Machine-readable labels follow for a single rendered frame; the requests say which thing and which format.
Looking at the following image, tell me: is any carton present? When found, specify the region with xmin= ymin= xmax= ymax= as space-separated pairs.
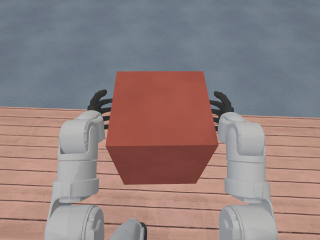
xmin=105 ymin=71 xmax=219 ymax=185

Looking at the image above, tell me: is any robot right hand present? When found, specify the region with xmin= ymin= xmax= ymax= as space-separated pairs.
xmin=209 ymin=91 xmax=234 ymax=132

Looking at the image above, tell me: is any left robot shin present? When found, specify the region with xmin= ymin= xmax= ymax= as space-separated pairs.
xmin=127 ymin=218 xmax=141 ymax=225

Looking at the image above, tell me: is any robot left upper arm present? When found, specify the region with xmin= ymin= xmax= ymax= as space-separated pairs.
xmin=45 ymin=204 xmax=105 ymax=240

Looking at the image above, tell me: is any robot left thigh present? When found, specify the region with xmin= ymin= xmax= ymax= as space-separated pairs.
xmin=109 ymin=222 xmax=145 ymax=240

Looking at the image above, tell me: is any robot left hand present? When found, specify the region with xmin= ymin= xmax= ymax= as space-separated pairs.
xmin=87 ymin=89 xmax=113 ymax=130

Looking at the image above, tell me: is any robot right forearm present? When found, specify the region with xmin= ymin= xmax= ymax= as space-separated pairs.
xmin=217 ymin=112 xmax=278 ymax=238

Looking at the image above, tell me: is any robot right upper arm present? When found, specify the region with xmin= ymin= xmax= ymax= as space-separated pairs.
xmin=218 ymin=204 xmax=286 ymax=240

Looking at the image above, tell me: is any robot left forearm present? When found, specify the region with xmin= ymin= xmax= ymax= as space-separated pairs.
xmin=44 ymin=110 xmax=105 ymax=240

